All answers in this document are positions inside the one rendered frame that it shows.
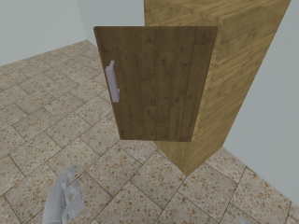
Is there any cupboard door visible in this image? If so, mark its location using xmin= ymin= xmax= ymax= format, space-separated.
xmin=93 ymin=26 xmax=219 ymax=143

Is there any handle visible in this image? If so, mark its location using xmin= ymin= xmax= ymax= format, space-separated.
xmin=106 ymin=60 xmax=120 ymax=103

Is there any robot left hand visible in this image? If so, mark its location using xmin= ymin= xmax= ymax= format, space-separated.
xmin=42 ymin=165 xmax=85 ymax=224

